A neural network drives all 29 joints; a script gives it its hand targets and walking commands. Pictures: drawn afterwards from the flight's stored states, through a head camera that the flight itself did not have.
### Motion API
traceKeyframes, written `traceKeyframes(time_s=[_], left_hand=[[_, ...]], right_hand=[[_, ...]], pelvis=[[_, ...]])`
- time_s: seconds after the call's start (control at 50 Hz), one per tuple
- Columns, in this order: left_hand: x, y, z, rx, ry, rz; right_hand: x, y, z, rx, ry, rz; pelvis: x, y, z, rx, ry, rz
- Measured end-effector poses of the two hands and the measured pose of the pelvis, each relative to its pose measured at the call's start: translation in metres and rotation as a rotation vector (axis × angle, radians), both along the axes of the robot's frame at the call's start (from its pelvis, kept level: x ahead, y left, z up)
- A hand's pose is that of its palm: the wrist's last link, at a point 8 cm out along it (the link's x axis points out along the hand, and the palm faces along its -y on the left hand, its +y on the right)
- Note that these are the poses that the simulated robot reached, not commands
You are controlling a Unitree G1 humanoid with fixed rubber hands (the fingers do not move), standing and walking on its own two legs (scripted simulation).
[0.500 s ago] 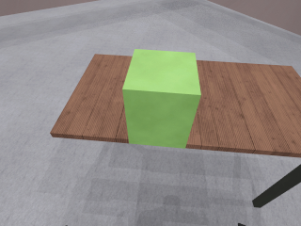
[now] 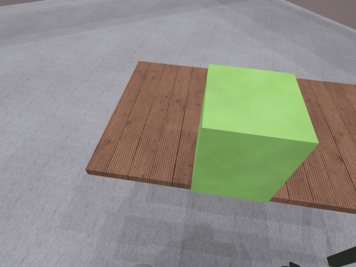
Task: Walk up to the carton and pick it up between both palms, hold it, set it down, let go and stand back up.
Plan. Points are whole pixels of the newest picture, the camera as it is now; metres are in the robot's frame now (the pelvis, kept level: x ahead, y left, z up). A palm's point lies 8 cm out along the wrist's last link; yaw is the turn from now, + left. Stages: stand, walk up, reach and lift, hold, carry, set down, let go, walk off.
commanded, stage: walk up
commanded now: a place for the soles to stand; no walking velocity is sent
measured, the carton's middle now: (239, 136) +0.42 -0.12 +0.07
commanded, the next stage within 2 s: none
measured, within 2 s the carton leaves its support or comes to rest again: neither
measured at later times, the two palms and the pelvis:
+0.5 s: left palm (91, 238) +0.20 +0.22 -0.07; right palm out of the picture +0.11 -0.32 -0.09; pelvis +0.05 -0.04 +0.00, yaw -6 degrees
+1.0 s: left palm out of the picture +0.12 +0.20 -0.10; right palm out of the picture +0.06 -0.33 -0.07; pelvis +0.02 -0.06 +0.02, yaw -8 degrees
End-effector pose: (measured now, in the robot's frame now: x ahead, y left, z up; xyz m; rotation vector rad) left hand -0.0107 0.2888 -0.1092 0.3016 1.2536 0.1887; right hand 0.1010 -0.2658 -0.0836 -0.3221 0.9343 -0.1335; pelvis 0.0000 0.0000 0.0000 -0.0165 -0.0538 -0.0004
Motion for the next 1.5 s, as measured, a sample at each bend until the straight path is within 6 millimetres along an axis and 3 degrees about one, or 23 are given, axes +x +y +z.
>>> traceKeyframes(time_s=[0.1,0.16,0.3,0.44,0.52,0.64,0.74,0.86,0.98,1.08,1.24,1.5], left_hand=[[0.091,-0.003,0.015,-0.042,-0.151,-0.086],[0.129,-0.010,0.018,-0.069,-0.206,-0.122],[0.166,-0.038,0.013,-0.102,-0.184,-0.159],[0.204,-0.063,0.023,-0.043,-0.257,-0.207],[0.206,-0.068,0.039,-0.017,-0.309,-0.183],[0.184,-0.073,0.043,0.001,-0.285,-0.161],[0.166,-0.073,0.025,-0.030,-0.261,-0.148],[0.147,-0.081,0.015,-0.106,-0.213,-0.150],[0.135,-0.089,0.013,-0.105,-0.183,-0.171],[0.144,-0.101,0.022,-0.070,-0.224,-0.179],[0.171,-0.106,0.041,-0.041,-0.304,-0.191],[0.197,-0.109,0.037,-0.067,-0.343,-0.227]], right_hand=[[-0.033,0.002,0.021,-0.042,0.096,-0.095],[-0.043,-0.003,0.029,-0.070,0.137,-0.126],[-0.021,-0.014,0.025,-0.068,0.114,-0.125],[0.008,-0.048,-0.003,-0.028,0.050,-0.121],[0.015,-0.057,-0.005,0.001,0.032,-0.141],[0.017,-0.062,0.005,0.012,-0.012,-0.132],[0.002,-0.059,0.004,0.004,-0.016,-0.136],[-0.035,-0.053,0.015,-0.014,0.019,-0.197],[-0.040,-0.060,0.018,-0.003,0.037,-0.194],[-0.036,-0.072,0.007,0.038,0.044,-0.180],[-0.019,-0.074,0.000,0.062,0.018,-0.149],[-0.002,-0.076,0.009,0.032,-0.004,-0.151]], pelvis=[[0.024,0.006,0.020,-0.026,-0.013,-0.010],[0.032,0.005,0.024,-0.019,-0.014,-0.013],[0.043,-0.001,0.021,-0.006,-0.004,-0.039],[0.049,-0.027,0.004,-0.003,0.005,-0.086],[0.044,-0.040,0.007,0.019,0.003,-0.103],[0.032,-0.047,0.013,0.035,0.023,-0.131],[0.022,-0.045,0.007,0.018,0.028,-0.126],[0.019,-0.042,0.015,0.012,0.017,-0.127],[0.017,-0.053,0.018,0.013,0.035,-0.130],[0.018,-0.064,0.016,0.010,0.037,-0.124],[0.028,-0.069,0.016,0.024,0.041,-0.121],[0.038,-0.066,0.013,0.024,0.040,-0.130]])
